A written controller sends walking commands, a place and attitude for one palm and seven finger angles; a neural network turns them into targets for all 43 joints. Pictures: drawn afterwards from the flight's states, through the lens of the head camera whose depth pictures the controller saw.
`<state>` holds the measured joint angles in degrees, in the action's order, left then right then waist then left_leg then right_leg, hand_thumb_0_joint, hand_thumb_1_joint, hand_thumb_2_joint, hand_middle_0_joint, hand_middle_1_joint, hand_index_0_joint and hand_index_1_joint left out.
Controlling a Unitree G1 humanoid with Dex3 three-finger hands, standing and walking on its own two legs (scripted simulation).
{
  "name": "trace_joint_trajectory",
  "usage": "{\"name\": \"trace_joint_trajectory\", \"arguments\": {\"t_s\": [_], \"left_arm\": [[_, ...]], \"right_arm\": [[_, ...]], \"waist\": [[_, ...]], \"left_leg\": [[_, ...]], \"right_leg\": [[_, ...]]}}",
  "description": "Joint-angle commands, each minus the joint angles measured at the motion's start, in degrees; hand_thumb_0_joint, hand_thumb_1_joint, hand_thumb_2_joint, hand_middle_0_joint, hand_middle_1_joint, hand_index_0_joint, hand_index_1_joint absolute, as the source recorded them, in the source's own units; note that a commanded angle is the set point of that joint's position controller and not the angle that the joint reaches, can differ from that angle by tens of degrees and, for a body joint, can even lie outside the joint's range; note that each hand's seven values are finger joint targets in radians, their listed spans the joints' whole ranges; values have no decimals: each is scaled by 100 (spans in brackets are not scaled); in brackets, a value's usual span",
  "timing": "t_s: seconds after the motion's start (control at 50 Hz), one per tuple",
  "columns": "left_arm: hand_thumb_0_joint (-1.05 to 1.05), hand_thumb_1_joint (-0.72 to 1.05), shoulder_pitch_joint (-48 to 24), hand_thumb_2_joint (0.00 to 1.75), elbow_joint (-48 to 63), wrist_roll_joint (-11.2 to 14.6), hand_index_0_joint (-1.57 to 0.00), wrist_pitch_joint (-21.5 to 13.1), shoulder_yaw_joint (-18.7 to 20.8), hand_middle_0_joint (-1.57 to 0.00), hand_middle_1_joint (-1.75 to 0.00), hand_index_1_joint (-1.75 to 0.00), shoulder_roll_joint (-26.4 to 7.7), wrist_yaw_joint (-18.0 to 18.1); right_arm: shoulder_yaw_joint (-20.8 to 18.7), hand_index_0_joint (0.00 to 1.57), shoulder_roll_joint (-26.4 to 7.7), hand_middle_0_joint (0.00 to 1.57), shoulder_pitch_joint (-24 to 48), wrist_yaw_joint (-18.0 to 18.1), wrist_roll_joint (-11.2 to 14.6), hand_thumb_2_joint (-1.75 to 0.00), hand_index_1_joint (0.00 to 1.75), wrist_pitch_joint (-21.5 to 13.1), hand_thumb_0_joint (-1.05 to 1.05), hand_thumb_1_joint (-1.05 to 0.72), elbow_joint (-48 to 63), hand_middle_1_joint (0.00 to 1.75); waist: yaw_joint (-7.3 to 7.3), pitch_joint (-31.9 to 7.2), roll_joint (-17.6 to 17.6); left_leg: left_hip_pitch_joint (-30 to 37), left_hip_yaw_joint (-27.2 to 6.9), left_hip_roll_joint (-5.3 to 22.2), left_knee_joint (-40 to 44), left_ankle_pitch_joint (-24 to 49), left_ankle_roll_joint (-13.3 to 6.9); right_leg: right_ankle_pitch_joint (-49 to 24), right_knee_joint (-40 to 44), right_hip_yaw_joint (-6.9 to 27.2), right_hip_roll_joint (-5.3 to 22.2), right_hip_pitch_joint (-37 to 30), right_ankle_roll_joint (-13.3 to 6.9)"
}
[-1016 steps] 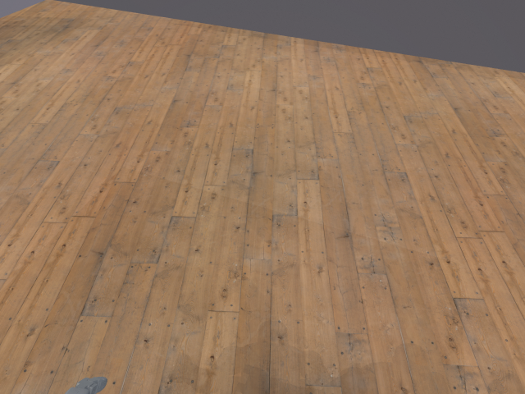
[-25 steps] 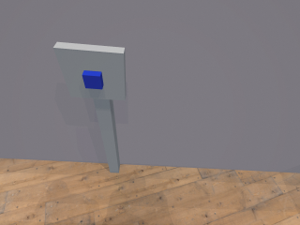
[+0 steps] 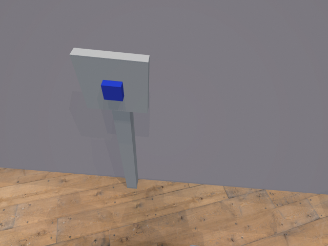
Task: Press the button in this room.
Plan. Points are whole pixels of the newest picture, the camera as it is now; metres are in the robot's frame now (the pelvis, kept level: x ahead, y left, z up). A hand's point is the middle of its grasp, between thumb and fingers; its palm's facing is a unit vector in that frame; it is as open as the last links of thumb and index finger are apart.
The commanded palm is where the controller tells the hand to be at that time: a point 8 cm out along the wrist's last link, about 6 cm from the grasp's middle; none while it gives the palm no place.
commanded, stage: come to a stop and stand still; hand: left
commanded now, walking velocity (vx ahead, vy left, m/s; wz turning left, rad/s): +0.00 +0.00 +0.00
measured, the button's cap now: (113, 89) +0.48 +0.17 +0.09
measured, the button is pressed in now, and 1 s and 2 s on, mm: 0 0 0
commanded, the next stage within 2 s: look again from close up in 0.42 s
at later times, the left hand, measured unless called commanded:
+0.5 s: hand out of the picture -0.01 +0.18 -0.16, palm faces -0.02 -0.97 -0.23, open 7.3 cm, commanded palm none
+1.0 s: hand out of the picture +0.01 +0.16 -0.17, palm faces -0.03 -0.98 -0.19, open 7.3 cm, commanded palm none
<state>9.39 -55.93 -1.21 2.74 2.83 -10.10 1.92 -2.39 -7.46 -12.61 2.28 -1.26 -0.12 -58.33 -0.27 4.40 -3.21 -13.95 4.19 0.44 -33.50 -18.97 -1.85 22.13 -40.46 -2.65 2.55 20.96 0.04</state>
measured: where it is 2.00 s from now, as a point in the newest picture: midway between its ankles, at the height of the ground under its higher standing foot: outside the picture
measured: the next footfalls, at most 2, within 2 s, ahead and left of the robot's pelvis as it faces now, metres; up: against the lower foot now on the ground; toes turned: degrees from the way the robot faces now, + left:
none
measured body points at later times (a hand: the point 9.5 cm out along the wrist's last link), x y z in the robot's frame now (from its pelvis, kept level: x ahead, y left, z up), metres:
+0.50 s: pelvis -0.02 +0.00 +0.01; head -0.01 -0.02 +0.45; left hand -0.01 +0.23 -0.14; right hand +0.01 -0.23 -0.15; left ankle -0.01 +0.10 -0.73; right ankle -0.02 -0.13 -0.73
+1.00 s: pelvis +0.00 -0.02 +0.01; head +0.01 -0.02 +0.46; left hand +0.01 +0.21 -0.15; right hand +0.00 -0.24 -0.15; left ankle -0.01 +0.10 -0.73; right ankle -0.02 -0.13 -0.73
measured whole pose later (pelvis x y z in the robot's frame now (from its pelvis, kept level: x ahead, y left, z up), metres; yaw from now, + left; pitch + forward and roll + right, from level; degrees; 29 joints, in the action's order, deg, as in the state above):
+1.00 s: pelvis +0.00 -0.02 +0.01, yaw -1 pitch -1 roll +0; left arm 15.1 -63.0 -1.0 -0.7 -1.0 -9.6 1.7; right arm 0.6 -8.6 -15.1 1.2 -0.6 -0.9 -64.0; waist -0.2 2.1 -0.7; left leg -10.6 5.1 1.4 -26.5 -15.2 -0.1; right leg 16.2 -27.9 -0.7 0.1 11.1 -0.7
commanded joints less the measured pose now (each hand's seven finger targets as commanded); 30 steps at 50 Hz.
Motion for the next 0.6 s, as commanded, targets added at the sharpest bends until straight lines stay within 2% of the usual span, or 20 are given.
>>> {"name": "trace_joint_trajectory", "arguments": {"t_s": [0.0,0.04,0.06,0.08,0.1,0.12,0.14,0.16,0.2,0.22,0.24,0.26,0.28,0.32,0.36,0.4,0.44,0.46,0.54,0.58], "left_arm": [[0,90,568,90,143,11,-20,-136,-20,-20,-30,-30,-96,-26],[0,90,608,90,97,22,-20,-211,-61,-20,-30,-30,-120,-26],[0,90,678,90,50,18,-20,-267,-70,-20,-30,-30,-160,-21],[0,90,762,90,-7,21,-20,-324,-75,-20,-30,-30,-241,-11],[0,90,820,90,-56,21,-20,-381,-75,-20,-30,-30,-414,12],[0,90,799,90,-77,32,-20,-398,-103,-20,-30,-30,-510,18],[0,90,799,90,-112,33,-20,-401,-127,-20,-30,-30,-513,18],[0,90,763,90,-141,31,-20,-403,-151,-20,-30,-30,-468,20],[0,90,785,90,-203,39,-20,-393,-197,-20,-30,-30,-435,22],[0,90,1225,90,-311,-30,-20,-419,-154,-20,-30,-30,-599,237],[0,90,848,90,-15,16,-20,-449,-167,-20,-30,-30,-832,196],[0,90,677,90,84,13,-20,-470,-170,-20,-30,-30,-829,146],[0,90,655,90,110,8,-20,-452,-192,-20,-30,-30,-799,108],[0,90,750,90,82,8,-20,-436,-239,-20,-30,-30,-701,60],[0,90,820,90,42,6,-20,-432,-261,-20,-30,-30,-662,32],[0,90,900,90,-13,22,-20,-434,-283,-20,-30,-30,-620,18],[0,90,914,90,-69,35,-20,-435,-290,-20,-30,-30,-617,11],[0,90,908,90,-83,33,-20,-427,-292,-20,-30,-30,-620,7],[0,90,930,90,-189,50,-20,-432,-298,-20,-30,-30,-633,2],[0,90,910,90,-233,53,-20,-436,-293,-20,-30,-30,-635,2]], "right_arm": [[-36,20,-742,20,-41,45,-53,-90,30,-130,0,-90,272,30],[-64,20,-824,20,-229,42,-21,-90,30,-124,0,-90,219,30],[-72,20,-817,20,-266,41,0,-90,30,-126,0,-90,190,30],[-65,20,-819,20,-324,36,36,-90,30,-135,0,-90,181,30],[-54,20,-722,20,-359,26,74,-90,30,-150,0,-90,182,30],[-33,20,-688,20,-356,10,87,-90,30,-157,0,-90,185,30],[-14,20,-673,20,-336,-2,81,-90,30,-130,0,-90,141,30],[-7,20,-681,20,-319,-14,76,-90,30,-101,0,-90,82,30],[31,20,-695,20,-261,-32,78,-90,30,-96,0,-90,-13,30],[-40,20,-1103,20,150,-92,128,-90,30,-112,0,-90,378,30],[15,20,-768,20,-117,-142,90,-90,30,-51,0,-90,491,30],[49,20,-772,20,-79,-196,25,-90,30,-23,0,-90,483,30],[53,20,-799,20,-174,-200,15,-90,30,-33,0,-90,532,30],[72,20,-852,20,-237,-202,12,-90,30,-51,0,-90,542,30],[94,20,-906,20,-268,-194,15,-90,30,-88,0,-90,526,30],[115,20,-929,20,-280,-183,23,-90,30,-105,0,-90,481,30],[143,20,-921,20,-338,-173,29,-90,30,-128,0,-90,385,30],[156,20,-922,20,-356,-170,21,-90,30,-132,0,-90,335,30],[190,20,-886,20,-436,-153,34,-90,30,-154,0,-90,148,30],[206,20,-872,20,-472,-144,37,-90,30,-168,0,-90,48,30]], "waist": [[190,-280,1204],[112,-525,1059],[116,-582,886],[101,-678,784],[29,-790,474],[-34,-742,474],[-47,-803,302],[-58,-802,-43],[-24,-578,-73],[142,-484,181],[-115,-669,148],[-79,-456,312],[-134,-163,372],[-110,76,372],[-53,-20,378],[-5,-11,135],[2,-38,154],[13,4,278],[37,-89,134],[45,-143,198]], "left_leg": [[68,-1152,1375,1486,3126,-748],[701,-951,1227,1164,3739,-649],[919,-871,1121,968,3852,-526],[957,-787,964,800,3675,-356],[785,-660,742,703,3198,-155],[680,-549,619,847,2665,-35],[734,-533,611,947,2322,26],[775,-546,620,975,2131,49],[711,-514,620,1138,1719,53],[512,-307,740,151,1828,160],[241,-362,415,467,330,169],[229,-355,347,536,148,159],[115,-456,394,670,68,97],[-112,-658,499,996,-57,-11],[-180,-755,561,1148,40,-77],[-219,-743,552,1212,-2,-90],[-160,-705,532,1242,110,-81],[-169,-736,542,1301,95,-87],[-59,-617,537,1255,376,-59],[-23,-622,551,1250,562,-55]], "right_leg": [[298,-263,248,-12,-236,-13],[-80,642,132,-12,-419,44],[-530,1206,156,-15,-544,43],[-1277,1722,276,60,-822,20],[-2463,1748,650,307,-1146,-78],[-3065,1644,714,530,-1190,-154],[-3001,1584,747,525,-1150,-193],[-2862,1599,725,426,-1139,-192],[-2413,1764,716,428,-999,-168],[-3113,1722,934,595,-838,-45],[-1447,1817,1101,665,-792,-232],[-383,1878,1077,542,-454,-308],[195,1870,975,417,-109,-299],[216,1750,818,202,-50,-258],[-120,1623,679,138,-295,-227],[-193,1650,711,137,-397,-219],[-308,1673,736,165,-448,-224],[-319,1669,709,160,-457,-220],[-587,1714,749,207,-590,-212],[-735,1701,730,214,-668,-210]]}}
